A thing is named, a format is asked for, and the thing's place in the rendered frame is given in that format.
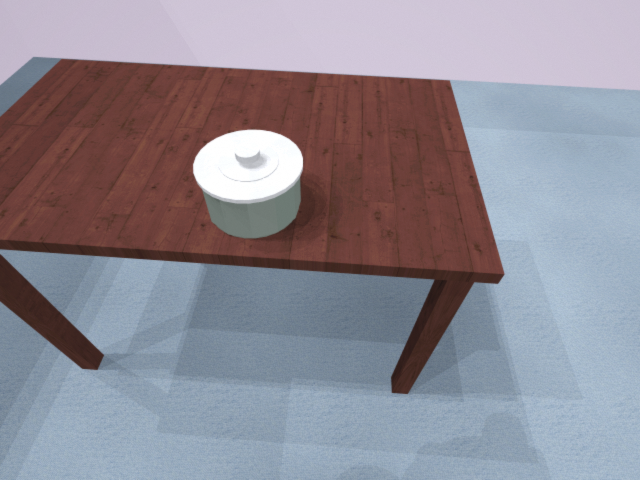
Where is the pot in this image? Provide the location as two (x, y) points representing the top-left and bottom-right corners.
(202, 178), (301, 238)

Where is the lid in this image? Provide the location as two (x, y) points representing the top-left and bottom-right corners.
(193, 130), (303, 204)

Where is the table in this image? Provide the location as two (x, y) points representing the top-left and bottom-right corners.
(0, 59), (505, 394)

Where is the knob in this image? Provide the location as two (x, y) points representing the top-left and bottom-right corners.
(234, 142), (260, 164)

